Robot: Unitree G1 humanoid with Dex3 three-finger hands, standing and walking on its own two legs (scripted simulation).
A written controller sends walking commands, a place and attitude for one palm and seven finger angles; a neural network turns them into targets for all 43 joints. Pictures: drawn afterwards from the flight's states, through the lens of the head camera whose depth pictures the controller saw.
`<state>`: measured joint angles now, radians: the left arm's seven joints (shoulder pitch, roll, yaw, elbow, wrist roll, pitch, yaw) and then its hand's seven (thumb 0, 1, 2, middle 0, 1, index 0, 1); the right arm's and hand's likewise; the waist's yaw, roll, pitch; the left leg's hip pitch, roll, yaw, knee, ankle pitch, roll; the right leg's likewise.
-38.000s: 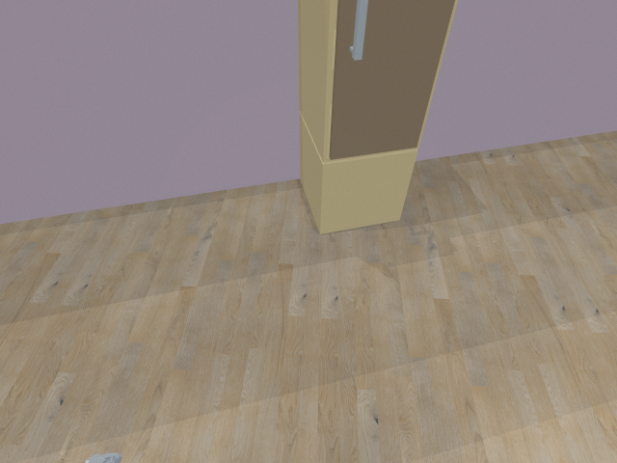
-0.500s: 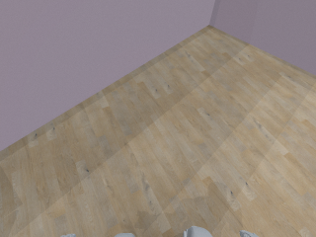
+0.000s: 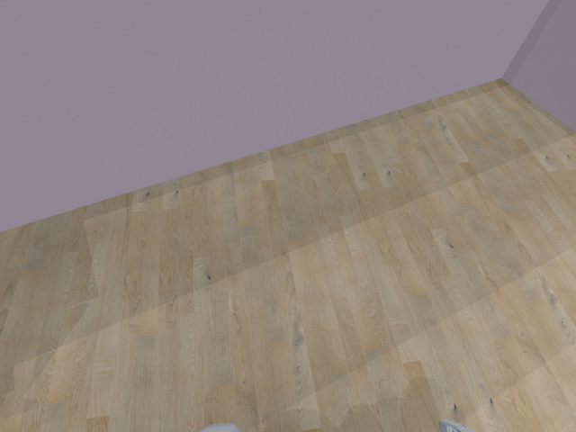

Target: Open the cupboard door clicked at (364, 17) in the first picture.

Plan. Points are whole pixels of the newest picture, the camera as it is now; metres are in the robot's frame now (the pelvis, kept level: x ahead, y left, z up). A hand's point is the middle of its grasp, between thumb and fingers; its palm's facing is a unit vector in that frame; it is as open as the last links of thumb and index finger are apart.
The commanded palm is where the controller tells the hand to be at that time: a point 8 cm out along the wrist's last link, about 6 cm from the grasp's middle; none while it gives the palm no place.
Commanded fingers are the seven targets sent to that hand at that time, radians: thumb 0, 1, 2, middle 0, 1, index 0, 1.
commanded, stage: turn to face it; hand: left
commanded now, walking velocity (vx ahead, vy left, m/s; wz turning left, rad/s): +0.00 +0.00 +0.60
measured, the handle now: out of the picture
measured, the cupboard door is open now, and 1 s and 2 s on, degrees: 44 44 44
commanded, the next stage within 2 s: take the last steps up to it in 1.84 s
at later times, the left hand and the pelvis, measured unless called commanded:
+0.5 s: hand out of the picture +0.06 +0.17 -0.14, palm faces +0.27 -0.92 -0.27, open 7.4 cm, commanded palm none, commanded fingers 0.00 0.90 0.90 -0.20 -0.30 -0.20 -0.30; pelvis +0.01 -0.04 +0.01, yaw +16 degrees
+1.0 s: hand out of the picture +0.00 +0.19 -0.14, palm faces +0.56 -0.77 -0.29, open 7.4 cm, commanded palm none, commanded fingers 0.00 0.90 0.90 -0.20 -0.30 -0.20 -0.30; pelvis +0.03 -0.05 +0.00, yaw +34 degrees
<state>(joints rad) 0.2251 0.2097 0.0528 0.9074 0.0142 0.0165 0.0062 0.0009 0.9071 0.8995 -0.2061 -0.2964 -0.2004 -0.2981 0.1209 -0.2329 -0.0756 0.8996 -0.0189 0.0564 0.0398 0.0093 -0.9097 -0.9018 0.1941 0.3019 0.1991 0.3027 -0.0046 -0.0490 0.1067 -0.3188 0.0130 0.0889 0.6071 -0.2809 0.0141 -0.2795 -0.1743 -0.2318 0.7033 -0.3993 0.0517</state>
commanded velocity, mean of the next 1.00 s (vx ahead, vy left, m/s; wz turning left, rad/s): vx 0.00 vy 0.00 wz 0.60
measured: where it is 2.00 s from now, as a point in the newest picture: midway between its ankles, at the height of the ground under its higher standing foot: outside the picture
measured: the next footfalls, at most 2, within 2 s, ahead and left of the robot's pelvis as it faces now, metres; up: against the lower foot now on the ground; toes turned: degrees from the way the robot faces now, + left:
right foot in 0.36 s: +0.06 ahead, -0.15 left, +0.00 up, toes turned +9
left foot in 0.68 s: +0.02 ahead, +0.11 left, +0.00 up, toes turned +29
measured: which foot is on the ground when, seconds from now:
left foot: down 0.00-0.36, up 0.38-0.66, down 0.68-1.00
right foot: up 0.00-0.34, down 0.36-0.68, up 0.70-0.98, down 1.00-1.00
